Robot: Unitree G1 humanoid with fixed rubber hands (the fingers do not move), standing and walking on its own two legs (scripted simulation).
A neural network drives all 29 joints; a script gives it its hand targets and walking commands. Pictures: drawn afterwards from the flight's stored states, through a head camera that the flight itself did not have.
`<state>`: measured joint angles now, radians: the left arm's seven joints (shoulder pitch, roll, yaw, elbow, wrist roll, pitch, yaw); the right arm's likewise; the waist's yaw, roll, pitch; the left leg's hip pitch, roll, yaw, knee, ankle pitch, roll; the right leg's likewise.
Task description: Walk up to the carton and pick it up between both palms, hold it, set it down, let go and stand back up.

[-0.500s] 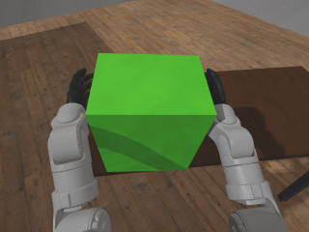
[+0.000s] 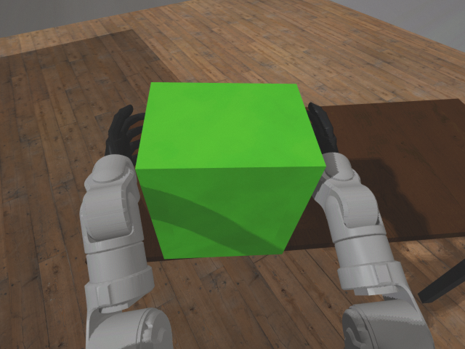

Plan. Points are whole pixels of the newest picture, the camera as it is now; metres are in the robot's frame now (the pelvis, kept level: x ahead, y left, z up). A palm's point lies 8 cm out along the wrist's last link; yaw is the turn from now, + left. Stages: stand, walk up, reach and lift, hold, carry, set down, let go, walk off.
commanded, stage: set down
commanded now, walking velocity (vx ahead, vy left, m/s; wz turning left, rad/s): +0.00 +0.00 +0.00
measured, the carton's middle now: (224, 178) +0.36 +0.00 +0.11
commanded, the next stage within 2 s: none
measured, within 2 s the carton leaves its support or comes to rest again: rests again in 1.74 s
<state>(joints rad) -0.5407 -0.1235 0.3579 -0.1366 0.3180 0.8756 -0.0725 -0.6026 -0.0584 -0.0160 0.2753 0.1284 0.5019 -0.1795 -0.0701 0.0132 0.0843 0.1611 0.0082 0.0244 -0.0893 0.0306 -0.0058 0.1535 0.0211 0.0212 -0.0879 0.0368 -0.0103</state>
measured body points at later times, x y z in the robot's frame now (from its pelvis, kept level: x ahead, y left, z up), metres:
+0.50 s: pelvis +0.01 -0.01 +0.00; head +0.02 -0.02 +0.45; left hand +0.39 +0.14 +0.15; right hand +0.41 -0.17 +0.13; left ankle +0.00 +0.12 -0.76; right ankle +0.01 -0.11 -0.76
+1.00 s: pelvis +0.02 -0.01 +0.00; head +0.04 -0.03 +0.45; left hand +0.41 +0.13 +0.12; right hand +0.43 -0.18 +0.10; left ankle +0.00 +0.12 -0.76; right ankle +0.01 -0.11 -0.76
